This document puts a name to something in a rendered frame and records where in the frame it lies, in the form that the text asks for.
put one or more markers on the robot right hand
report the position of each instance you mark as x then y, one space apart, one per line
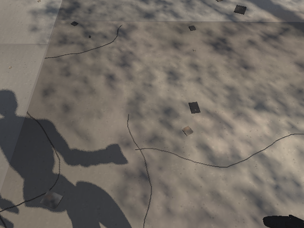
283 222

